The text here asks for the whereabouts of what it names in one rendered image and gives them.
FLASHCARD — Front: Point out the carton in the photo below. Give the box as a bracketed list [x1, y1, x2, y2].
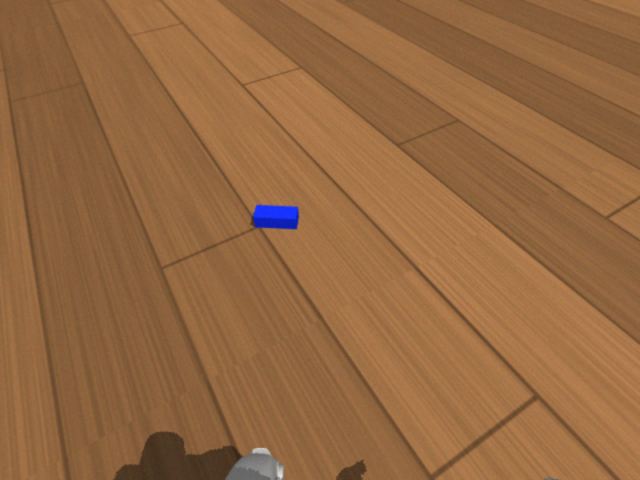
[253, 205, 299, 229]

